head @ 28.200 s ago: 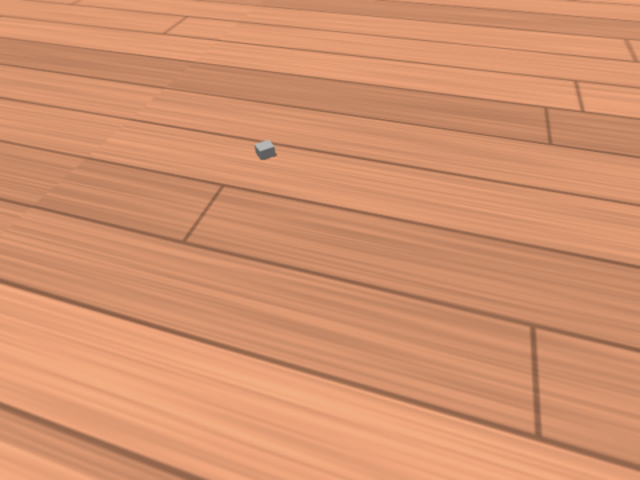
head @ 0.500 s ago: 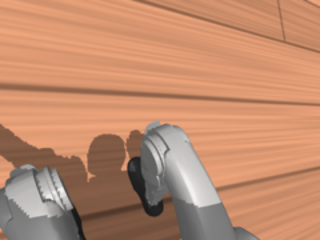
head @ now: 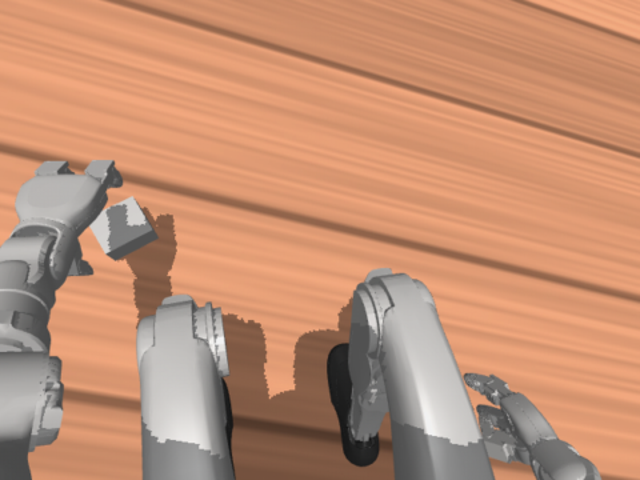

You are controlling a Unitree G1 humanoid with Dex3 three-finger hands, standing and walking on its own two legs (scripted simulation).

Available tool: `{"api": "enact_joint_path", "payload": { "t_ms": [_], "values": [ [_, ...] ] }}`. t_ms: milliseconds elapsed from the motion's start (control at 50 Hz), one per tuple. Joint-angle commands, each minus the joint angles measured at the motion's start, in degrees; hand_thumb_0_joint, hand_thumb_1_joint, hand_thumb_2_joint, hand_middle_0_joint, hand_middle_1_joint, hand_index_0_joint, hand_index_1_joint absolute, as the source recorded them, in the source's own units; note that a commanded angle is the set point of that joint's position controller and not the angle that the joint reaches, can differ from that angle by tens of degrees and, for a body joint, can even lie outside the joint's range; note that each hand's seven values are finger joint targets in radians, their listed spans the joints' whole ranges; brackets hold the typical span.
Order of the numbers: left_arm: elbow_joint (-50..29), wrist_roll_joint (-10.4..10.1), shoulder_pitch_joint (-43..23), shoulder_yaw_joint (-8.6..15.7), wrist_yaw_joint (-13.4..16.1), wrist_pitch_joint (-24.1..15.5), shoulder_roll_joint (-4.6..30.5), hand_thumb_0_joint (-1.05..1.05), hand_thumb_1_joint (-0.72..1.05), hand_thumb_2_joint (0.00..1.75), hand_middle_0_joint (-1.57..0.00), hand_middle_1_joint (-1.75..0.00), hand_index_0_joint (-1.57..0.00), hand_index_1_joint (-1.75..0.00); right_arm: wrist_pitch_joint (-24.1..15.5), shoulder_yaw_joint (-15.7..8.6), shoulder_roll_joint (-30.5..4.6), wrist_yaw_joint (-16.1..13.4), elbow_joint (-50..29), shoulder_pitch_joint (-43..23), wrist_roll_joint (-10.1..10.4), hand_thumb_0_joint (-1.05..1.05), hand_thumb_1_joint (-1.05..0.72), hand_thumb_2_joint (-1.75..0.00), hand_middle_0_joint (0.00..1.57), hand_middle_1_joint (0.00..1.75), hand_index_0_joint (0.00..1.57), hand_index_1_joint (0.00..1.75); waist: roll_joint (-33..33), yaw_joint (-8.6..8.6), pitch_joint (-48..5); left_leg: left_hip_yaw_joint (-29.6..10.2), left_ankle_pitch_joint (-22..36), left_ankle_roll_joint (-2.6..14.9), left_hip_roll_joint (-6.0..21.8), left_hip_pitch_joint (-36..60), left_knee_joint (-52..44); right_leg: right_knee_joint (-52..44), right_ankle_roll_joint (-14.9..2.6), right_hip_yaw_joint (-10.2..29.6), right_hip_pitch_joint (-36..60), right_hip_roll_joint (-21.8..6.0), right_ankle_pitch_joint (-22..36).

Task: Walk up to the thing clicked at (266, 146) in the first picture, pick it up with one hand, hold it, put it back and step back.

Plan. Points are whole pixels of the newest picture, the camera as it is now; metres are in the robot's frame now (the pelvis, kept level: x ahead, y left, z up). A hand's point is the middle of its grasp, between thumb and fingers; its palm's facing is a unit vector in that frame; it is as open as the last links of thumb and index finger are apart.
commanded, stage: withdraw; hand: left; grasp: from above
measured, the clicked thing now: (123, 228) +0.49 +0.27 -0.33
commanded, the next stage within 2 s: home in 0.14 s
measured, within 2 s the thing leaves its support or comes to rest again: neither
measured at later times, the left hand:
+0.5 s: hand (71, 173) +0.50 +0.28 -0.12, palm faces -0.34 -0.16 -0.93, open 12.2 cm
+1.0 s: hand out of the picture +0.30 +0.24 +0.09, palm faces -0.12 -0.84 -0.53, open 7.4 cm
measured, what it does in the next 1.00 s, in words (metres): rises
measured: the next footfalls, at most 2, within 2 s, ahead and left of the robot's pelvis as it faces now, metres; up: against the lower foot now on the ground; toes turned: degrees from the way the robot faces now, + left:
none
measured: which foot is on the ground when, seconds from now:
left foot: down 0.00-1.00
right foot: down 0.00-1.00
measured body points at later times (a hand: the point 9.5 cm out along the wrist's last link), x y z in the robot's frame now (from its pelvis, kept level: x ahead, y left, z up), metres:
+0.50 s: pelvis +0.03 +0.01 +0.02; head +0.27 +0.03 +0.39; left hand +0.52 +0.28 -0.07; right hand +0.04 -0.25 -0.11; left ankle +0.09 +0.13 -0.32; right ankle +0.12 -0.12 -0.32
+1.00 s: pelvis +0.02 +0.01 +0.19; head +0.15 +0.05 +0.62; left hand +0.30 +0.28 +0.12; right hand +0.26 -0.23 +0.11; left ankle +0.09 +0.13 -0.32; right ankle +0.12 -0.12 -0.32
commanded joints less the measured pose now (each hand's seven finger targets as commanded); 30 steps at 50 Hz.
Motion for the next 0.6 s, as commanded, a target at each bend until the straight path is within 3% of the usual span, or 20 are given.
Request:
{"api": "enact_joint_path", "payload": {
  "t_ms": [0, 40, 100, 140, 200, 220, 260, 300, 380, 420, 460, 480, 500, 540, 580],
  "values": [
    [-1.97, 3.56, -27.82, 2.92, 10.38, 0.03, 11.72, 0.00, -0.46, 0.97, -0.14, -0.91, -0.12, -0.93, 0.18, -3.37, -11.44, -2.13, 1.22, 11.98, -1.57, 0.00, -0.89, -0.90, 0.20, 0.30, 0.20, 0.30, 17.46, -5.15, -34.97, 4.49, 1.69, 1.14, -1.46, 24.80, -11.65, -13.42, -2.98, -2.07, 11.97, 2.63, 0.94],
    [5.10, 4.62, -29.50, 2.11, 13.42, 1.99, 10.51, 0.00, -0.47, 0.98, -0.12, -0.94, -0.11, -0.95, 0.07, -2.79, -11.95, -2.33, 2.24, 13.80, -2.32, 0.00, -0.88, -0.90, 0.20, 0.30, 0.20, 0.30, 17.41, -6.65, -33.83, 4.28, 2.72, 1.06, -1.35, 24.78, -11.61, -12.86, -2.99, -3.05, 10.45, 2.72, 2.72],
    [10.95, 4.73, -33.52, 2.93, 16.01, 5.42, 12.61, 0.00, -0.47, 0.98, -0.12, -0.95, -0.11, -0.96, -0.51, -2.41, -12.76, -2.32, 2.40, 15.30, -3.18, 0.00, -0.89, -0.90, 0.20, 0.30, 0.20, 0.30, 18.85, -7.71, -33.92, 3.68, 3.56, 1.23, -1.10, 24.52, -11.19, -11.09, -2.89, -4.33, 8.97, 2.31, 4.49],
    [12.33, 4.55, -34.16, 4.14, 16.47, 7.44, 14.49, 0.00, -0.47, 0.97, -0.12, -0.95, -0.12, -0.96, -0.61, -2.24, -13.12, -2.09, 2.67, 15.73, -3.48, 0.00, -0.89, -0.89, 0.20, 0.30, 0.20, 0.30, 20.01, -7.29, -34.84, 3.82, 4.03, 1.27, -1.02, 24.89, -11.01, -10.47, -2.82, -4.56, 9.71, 2.17, 5.13],
    [7.72, 2.45, -30.42, 7.60, 15.62, 9.60, 18.24, 0.00, -0.44, 0.95, -0.15, -0.92, -0.15, -0.93, -0.91, -2.69, -13.96, -1.75, 1.30, 15.37, -3.04, 0.00, -0.89, -0.90, 0.20, 0.30, 0.20, 0.30, 25.85, -3.54, -44.61, 3.72, 7.91, 0.96, -1.02, 30.56, -11.98, -7.83, -2.77, -4.97, 12.42, 1.47, 8.64],
    [6.03, 1.55, -28.27, 7.93, 14.88, 10.29, 17.82, 0.00, -0.43, 0.94, -0.15, -0.92, -0.15, -0.92, -0.85, -3.04, -13.93, -1.52, 0.66, 15.54, -2.82, 0.00, -0.89, -0.89, 0.20, 0.30, 0.20, 0.30, 27.14, -3.30, -46.73, 3.52, 9.16, 0.77, -0.89, 32.70, -12.58, -7.43, -2.81, -5.02, 13.34, 1.39, 9.91],
    [-0.94, 0.23, -24.60, 10.32, 13.69, 11.58, 20.55, 0.00, -0.27, 1.02, -0.27, -0.76, -0.24, -0.78, -0.05, -4.42, -14.04, -1.44, -0.56, 15.70, -1.91, 0.00, -0.88, -0.89, 0.20, 0.30, 0.20, 0.30, 28.04, -1.00, -53.83, 4.03, 12.12, 0.64, -0.90, 35.90, -13.46, -8.03, -3.24, -4.52, 17.44, 1.56, 12.52],
    [-7.05, -1.82, -23.37, 11.55, 12.01, 12.60, 21.25, 0.00, -0.19, 0.99, -0.26, -0.72, -0.24, -0.74, 0.59, -5.47, -13.38, -1.20, -0.73, 17.22, -1.10, 0.00, -0.88, -0.89, 0.20, 0.30, 0.20, 0.30, 28.79, -0.31, -55.78, 4.52, 14.89, 0.64, -0.88, 37.21, -14.41, -8.64, -3.36, -3.69, 19.92, 1.31, 15.11],
    [-14.91, -7.98, -20.01, 11.50, 7.17, 13.86, 18.30, 0.00, -0.07, 0.88, -0.23, -0.59, -0.21, -0.61, 2.01, -6.75, -11.54, -1.16, -0.06, 20.21, 0.40, 0.00, -0.89, -0.90, 0.20, 0.30, 0.20, 0.30, 20.38, -0.28, -55.13, 6.07, 15.77, 2.51, -0.73, 31.34, -14.35, -14.09, -2.18, -1.56, 28.16, 2.06, 18.00],
    [-15.96, -11.48, -14.01, 12.19, 4.24, 14.44, 16.41, 0.00, 0.09, 0.88, -0.23, -0.54, -0.21, -0.55, 2.43, -7.46, -11.53, -1.21, -1.00, 20.79, 1.03, 0.00, -0.89, -0.90, 0.20, 0.30, 0.20, 0.30, 16.28, 0.54, -52.33, 6.48, 14.73, 2.92, -0.85, 28.08, -16.12, -16.90, -1.81, -0.99, 31.77, 2.08, 17.68],
    [-15.06, -15.78, -4.21, 8.80, 0.33, 15.80, 8.40, 0.00, 0.25, 0.90, -0.22, -0.49, -0.21, -0.51, 3.09, -7.53, -10.72, -1.34, -0.84, 21.84, 1.90, 0.00, -0.89, -0.90, 0.20, 0.30, 0.20, 0.30, 11.11, 0.49, -49.02, 6.30, 13.06, 3.18, -1.03, 27.12, -18.61, -20.05, -1.59, -0.75, 34.07, 1.99, 16.78],
    [-20.68, -18.08, -1.65, 9.14, -1.52, 16.18, 7.85, 0.00, 0.33, 0.93, -0.23, -0.49, -0.21, -0.50, 3.35, -8.11, -10.86, -1.50, -2.70, 21.07, 2.52, 0.00, -0.89, -0.90, 0.20, 0.30, 0.20, 0.30, 11.03, 1.49, -50.65, 6.03, 13.05, 3.12, -1.03, 28.74, -20.61, -20.90, -1.64, -0.69, 35.52, 2.02, 16.16],
    [-20.57, -20.24, 3.23, 6.44, -3.70, 17.27, 4.13, 0.00, 0.41, 0.92, -0.22, -0.45, -0.21, -0.46, 3.71, -8.30, -10.51, -1.70, -2.87, 21.07, 3.20, 0.00, -0.89, -0.90, 0.20, 0.30, 0.20, 0.30, 10.34, 1.88, -49.03, 5.81, 12.31, 3.09, -1.10, 29.91, -22.47, -22.61, -1.79, -0.50, 36.03, 2.15, 15.12],
    [-31.70, -25.34, 5.20, 7.74, -6.85, 18.16, 4.57, 0.00, 0.57, 0.96, -0.22, -0.43, -0.22, -0.44, 4.21, -8.91, -10.99, -2.43, -4.84, 19.60, 4.11, 0.00, -0.89, -0.90, 0.20, 0.30, 0.20, 0.30, 9.09, 3.06, -47.84, 5.35, 11.62, 3.13, -0.97, 30.87, -24.68, -25.22, -2.08, -0.49, 37.27, 2.18, 14.33],
    [-35.72, -29.67, 9.65, 7.30, -9.30, 19.07, 1.96, 0.00, 0.73, 1.02, -0.23, -0.43, -0.23, -0.44, 4.47, -8.88, -10.39, -3.39, -6.02, 17.29, 4.73, 0.00, -0.90, -0.90, 0.20, 0.30, 0.20, 0.30, 8.15, 3.38, -43.72, 3.99, 10.65, 2.66, -0.48, 33.09, -27.50, -26.83, -2.23, -0.43, 35.50, 2.01, 12.90]
  ]
}}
